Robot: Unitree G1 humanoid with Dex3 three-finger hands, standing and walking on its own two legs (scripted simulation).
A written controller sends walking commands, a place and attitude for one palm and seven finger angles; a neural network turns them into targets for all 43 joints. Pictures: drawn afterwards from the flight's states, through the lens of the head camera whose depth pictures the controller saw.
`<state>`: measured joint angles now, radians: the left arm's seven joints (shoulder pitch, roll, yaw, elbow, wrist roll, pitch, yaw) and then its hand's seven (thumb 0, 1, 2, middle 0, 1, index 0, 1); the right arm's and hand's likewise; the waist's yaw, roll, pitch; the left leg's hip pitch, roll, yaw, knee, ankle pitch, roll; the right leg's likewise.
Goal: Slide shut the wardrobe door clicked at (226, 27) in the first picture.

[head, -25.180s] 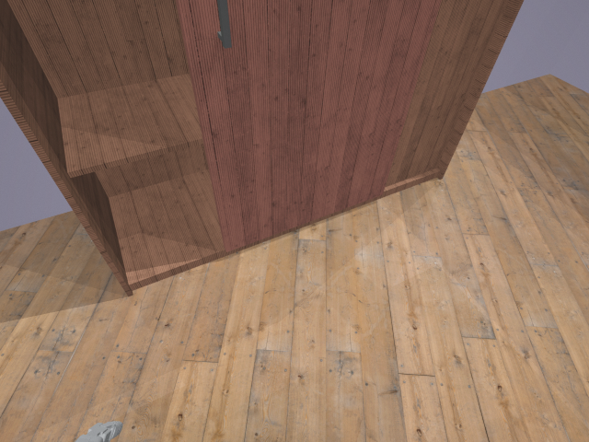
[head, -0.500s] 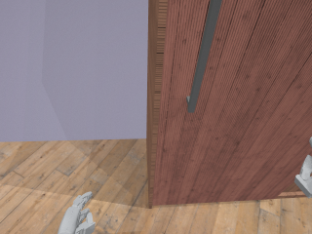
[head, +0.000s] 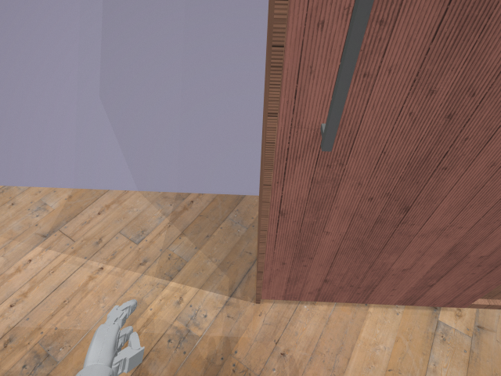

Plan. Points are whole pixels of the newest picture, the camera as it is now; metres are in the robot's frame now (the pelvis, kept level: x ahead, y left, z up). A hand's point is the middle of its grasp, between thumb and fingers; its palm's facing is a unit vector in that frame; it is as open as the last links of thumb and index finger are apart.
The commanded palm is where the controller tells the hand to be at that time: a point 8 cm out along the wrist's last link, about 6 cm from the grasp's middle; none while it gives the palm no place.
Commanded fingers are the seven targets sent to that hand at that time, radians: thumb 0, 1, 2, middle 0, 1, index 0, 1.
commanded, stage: step back with the hand held close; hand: right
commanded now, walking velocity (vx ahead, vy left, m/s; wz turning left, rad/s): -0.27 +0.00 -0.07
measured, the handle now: (347, 51) +0.49 -0.11 +0.29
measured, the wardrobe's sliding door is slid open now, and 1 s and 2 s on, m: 0.00 0.00 0.00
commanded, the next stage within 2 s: stop stepping back and stand still in 0.90 s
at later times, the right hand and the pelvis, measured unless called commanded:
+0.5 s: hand out of the picture +0.15 -0.26 +0.17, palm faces +0.44 +0.77 -0.45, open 7.4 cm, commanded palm +0.07 -0.30 +0.19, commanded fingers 0.00 -0.90 -0.90 0.20 0.30 0.20 0.30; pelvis -0.06 +0.01 -0.01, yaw -2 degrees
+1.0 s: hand out of the picture +0.04 -0.26 +0.18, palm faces +0.40 +0.82 -0.40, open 7.4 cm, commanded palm -0.03 -0.30 +0.19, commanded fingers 0.00 -0.90 -0.90 0.20 0.30 0.20 0.30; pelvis -0.17 +0.00 +0.01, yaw +1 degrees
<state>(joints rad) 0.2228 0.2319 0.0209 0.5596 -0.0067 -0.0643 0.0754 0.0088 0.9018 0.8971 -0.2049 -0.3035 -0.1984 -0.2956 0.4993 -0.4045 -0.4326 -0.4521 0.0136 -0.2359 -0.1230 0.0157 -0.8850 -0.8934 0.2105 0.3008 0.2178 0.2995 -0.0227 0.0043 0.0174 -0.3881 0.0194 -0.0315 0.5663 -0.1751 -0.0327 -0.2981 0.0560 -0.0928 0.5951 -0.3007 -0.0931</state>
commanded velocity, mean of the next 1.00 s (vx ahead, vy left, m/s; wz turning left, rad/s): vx -0.36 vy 0.00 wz -0.01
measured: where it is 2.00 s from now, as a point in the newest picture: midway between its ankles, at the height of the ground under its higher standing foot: outside the picture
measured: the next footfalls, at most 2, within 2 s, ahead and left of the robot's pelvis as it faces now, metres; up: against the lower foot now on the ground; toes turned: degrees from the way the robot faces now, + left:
left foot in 1.02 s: -0.20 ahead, +0.16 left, +0.00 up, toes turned +1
right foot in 1.18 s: -0.11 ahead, -0.08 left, +0.00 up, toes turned +4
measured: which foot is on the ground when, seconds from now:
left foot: down 0.00-0.70, up 0.72-1.00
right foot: down 0.00-1.00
